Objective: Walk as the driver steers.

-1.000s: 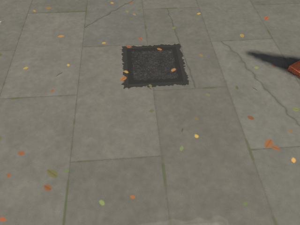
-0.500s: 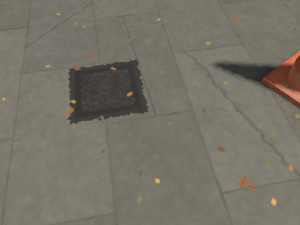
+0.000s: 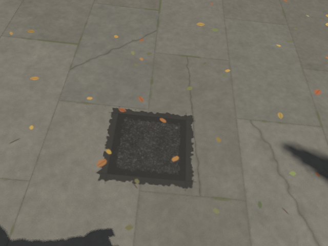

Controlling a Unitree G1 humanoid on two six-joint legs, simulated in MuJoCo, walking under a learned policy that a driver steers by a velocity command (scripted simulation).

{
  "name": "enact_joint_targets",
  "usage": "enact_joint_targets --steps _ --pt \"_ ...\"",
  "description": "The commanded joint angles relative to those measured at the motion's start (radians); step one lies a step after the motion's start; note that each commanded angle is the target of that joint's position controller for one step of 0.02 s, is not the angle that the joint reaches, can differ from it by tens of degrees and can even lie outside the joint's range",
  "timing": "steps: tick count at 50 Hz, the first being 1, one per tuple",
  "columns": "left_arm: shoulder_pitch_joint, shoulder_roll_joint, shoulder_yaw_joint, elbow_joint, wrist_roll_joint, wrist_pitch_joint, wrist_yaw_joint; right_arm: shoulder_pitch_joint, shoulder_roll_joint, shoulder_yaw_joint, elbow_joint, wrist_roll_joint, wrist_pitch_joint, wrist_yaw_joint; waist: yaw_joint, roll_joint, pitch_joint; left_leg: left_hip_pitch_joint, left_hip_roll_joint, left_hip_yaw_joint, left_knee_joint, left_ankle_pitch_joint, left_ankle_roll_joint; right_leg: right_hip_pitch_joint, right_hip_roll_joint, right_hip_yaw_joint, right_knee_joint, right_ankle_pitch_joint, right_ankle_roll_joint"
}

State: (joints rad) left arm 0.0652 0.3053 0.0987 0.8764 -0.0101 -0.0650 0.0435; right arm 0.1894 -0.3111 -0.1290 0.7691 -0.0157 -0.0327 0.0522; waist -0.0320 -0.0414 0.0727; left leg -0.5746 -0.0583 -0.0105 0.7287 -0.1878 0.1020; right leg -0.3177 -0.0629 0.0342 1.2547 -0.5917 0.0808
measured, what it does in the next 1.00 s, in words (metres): walks ahead: right foot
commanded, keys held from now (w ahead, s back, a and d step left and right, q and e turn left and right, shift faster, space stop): q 0.04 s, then no key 0.96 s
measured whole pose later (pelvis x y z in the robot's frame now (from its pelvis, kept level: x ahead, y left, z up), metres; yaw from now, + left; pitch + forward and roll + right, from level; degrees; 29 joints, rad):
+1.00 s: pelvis +0.13 -0.04 +0.04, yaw +7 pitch -1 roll -1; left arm 0.11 0.26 0.01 0.93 0.01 0.00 0.04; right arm 0.18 -0.26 -0.01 0.68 -0.02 -0.01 0.01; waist 0.00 0.01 0.04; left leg -0.24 -0.09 -0.13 0.51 -0.24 0.04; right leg -0.20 0.02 0.03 0.49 -0.27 0.00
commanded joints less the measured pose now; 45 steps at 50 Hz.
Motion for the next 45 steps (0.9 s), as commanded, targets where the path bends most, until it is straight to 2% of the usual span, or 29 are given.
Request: enact_joint_targets --steps 1,2,4,7,10,14,18,20,22,23,24,25,26,27,30,37,45 --pt "0.098 0.08 0.009 -0.056 0.004 0.022 0.008 -0.02 -0.119 -0.005 -0.109 0.025 -0.031 0.005 0.047 0.118 -0.243 0.409 0.272 -0.617 -0.421 -0.081 0.14 -0.318 0.026 0.077 0.115 0.116 -0.055" --pt "0.048 0.09 0.009 -0.069 0.013 0.04 0.013 -0.022 -0.107 0.002 -0.114 0.012 -0.027 -0.009 0.045 0.115 -0.225 0.336 0.235 -0.578 -0.434 -0.129 0.107 -0.265 0.019 0.088 0.047 0.155 -0.071" --pt "0.03 0.093 0.009 -0.077 0.01 0.056 0.017 -0.027 -0.096 0.01 -0.13 -0.003 -0.022 -0.043 0.049 0.162 -0.222 0.323 0.215 -0.514 -0.455 -0.107 0.074 -0.226 0.02 0.087 -0.066 0.201 -0.099" --pt "0.001 0.067 -0.001 -0.079 0.017 0.052 0.019 0.01 -0.104 0.014 -0.143 0.001 -0.026 -0.066 0.029 0.11 -0.231 0.362 0.224 -0.448 -0.442 0.101 0.083 -0.228 0.025 0.071 -0.163 0.228 -0.089" --pt "-0.024 0.054 -0.007 -0.084 0.012 0.057 0.019 0.004 -0.09 0.025 -0.152 0.003 -0.014 -0.076 0.017 0.099 -0.208 0.37 0.219 -0.411 -0.456 0.058 0.087 -0.23 0.009 0.066 -0.259 0.263 -0.058" --pt "-0.031 0.049 -0.013 -0.079 0.007 0.061 0.023 -0.028 -0.066 0.041 -0.152 -0.001 0.001 -0.067 0.004 0.136 -0.138 0.321 0.191 -0.377 -0.482 -0.079 0.096 -0.174 0.005 0.046 -0.404 0.285 -0.033" --pt "-0.011 0.05 -0.02 -0.062 -0.002 0.049 0.019 -0.032 -0.052 0.057 -0.142 -0.004 0.014 -0.053 -0.01 0.15 -0.12 0.341 0.191 -0.373 -0.459 -0.052 0.118 -0.09 0.018 0.024 -0.552 0.267 -0.025" --pt "0.007 0.048 -0.024 -0.056 0.0 0.04 0.012 -0.045 -0.048 0.064 -0.138 0.0 0.023 -0.049 0.004 0.147 -0.13 0.369 0.189 -0.372 -0.421 0.021 0.111 -0.032 0.029 0.011 -0.659 0.293 -0.033" --pt "0.055 0.05 -0.03 -0.032 0.012 0.024 0.002 -0.049 -0.042 0.071 -0.133 0.01 0.026 -0.046 0.039 0.132 -0.145 0.364 0.167 -0.351 -0.377 0.081 0.068 0.089 0.03 0.007 -0.844 0.475 -0.054" --pt "0.063 0.077 -0.03 -0.03 0.025 0.017 -0.002 -0.031 -0.031 0.076 -0.13 0.004 0.021 -0.044 0.037 0.11 -0.158 0.344 0.144 -0.331 -0.353 0.096 0.034 0.155 -0.021 0.052 -0.864 0.574 -0.074" --pt "0.066 0.127 -0.025 -0.035 0.036 0.014 -0.004 -0.004 -0.023 0.079 -0.132 -0.012 0.012 -0.04 0.007 0.037 -0.175 0.309 0.093 -0.275 -0.291 0.086 0.007 0.21 -0.098 0.111 -0.841 0.743 -0.111" --pt "0.035 0.146 -0.019 -0.026 0.022 0.019 -0.006 0.018 -0.021 0.077 -0.138 -0.01 0.005 -0.034 -0.038 -0.084 -0.173 0.302 0.026 -0.177 -0.287 0.056 -0.017 0.191 -0.106 0.121 -0.822 0.74 -0.153" --pt "0.027 0.087 -0.032 -0.027 0.013 0.021 -0.01 -0.021 -0.03 0.079 -0.137 -0.017 0.004 -0.031 -0.01 -0.082 -0.188 0.347 0.017 -0.146 -0.275 0.046 -0.034 0.16 -0.086 0.114 -0.843 0.619 -0.158" --pt "0.028 0.066 -0.039 -0.027 0.013 0.021 -0.012 -0.062 -0.037 0.077 -0.148 -0.014 0.007 -0.03 0.007 -0.074 -0.179 0.347 0.019 -0.143 -0.259 0.058 -0.034 0.151 -0.069 0.102 -0.847 0.555 -0.144" --pt "0.047 0.086 -0.041 -0.022 0.015 0.018 -0.008 -0.076 -0.043 0.076 -0.162 -0.007 0.023 -0.03 0.022 -0.03 -0.153 0.335 0.042 -0.169 -0.255 0.151 -0.017 0.146 -0.042 0.079 -0.827 0.54 -0.132" --pt "0.061 0.085 -0.048 -0.015 0.013 0.044 0.003 -0.067 -0.048 0.078 -0.166 -0.004 0.015 -0.029 0.043 0.049 -0.127 0.307 0.063 -0.204 -0.276 0.172 -0.017 0.175 -0.007 0.061 -0.794 0.528 -0.128" --pt "0.038 0.078 -0.058 0.0 0.015 0.055 -0.001 -0.047 -0.065 0.083 -0.166 -0.005 0.007 -0.038 0.044 0.061 -0.114 0.308 0.073 -0.213 -0.298 0.126 -0.029 0.177 0.007 0.059 -0.811 0.486 -0.128"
